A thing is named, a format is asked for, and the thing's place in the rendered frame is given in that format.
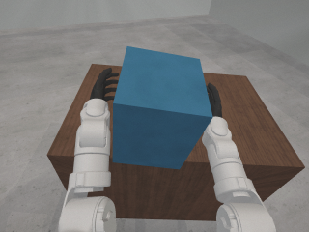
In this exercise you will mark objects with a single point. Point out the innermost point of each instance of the pedestal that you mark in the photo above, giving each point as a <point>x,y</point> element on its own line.
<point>148,192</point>

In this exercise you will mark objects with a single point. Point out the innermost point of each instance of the robot left upper arm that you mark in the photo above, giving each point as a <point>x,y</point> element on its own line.
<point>89,214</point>

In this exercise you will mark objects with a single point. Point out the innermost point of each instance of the right robot forearm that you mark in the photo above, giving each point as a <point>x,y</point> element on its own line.
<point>231,182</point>

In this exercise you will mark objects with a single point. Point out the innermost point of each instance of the robot right hand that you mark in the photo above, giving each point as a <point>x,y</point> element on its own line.
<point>215,101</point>

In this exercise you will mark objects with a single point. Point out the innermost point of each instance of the robot right upper arm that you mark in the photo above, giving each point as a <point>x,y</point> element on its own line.
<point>243,217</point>

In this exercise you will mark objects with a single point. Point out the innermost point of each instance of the left robot forearm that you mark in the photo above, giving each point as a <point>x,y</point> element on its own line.
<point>91,152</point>

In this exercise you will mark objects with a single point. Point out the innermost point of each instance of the robot left hand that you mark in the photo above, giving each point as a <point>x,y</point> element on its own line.
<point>99,90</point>

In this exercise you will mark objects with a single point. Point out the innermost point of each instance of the carton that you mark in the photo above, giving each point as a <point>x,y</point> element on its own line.
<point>160,109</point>

